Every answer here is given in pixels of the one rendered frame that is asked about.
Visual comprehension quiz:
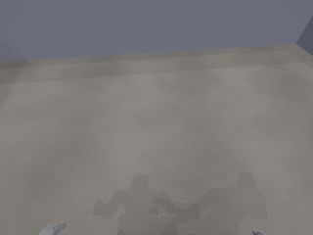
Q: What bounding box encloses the robot left hand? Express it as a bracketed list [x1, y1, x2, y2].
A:
[39, 221, 66, 235]

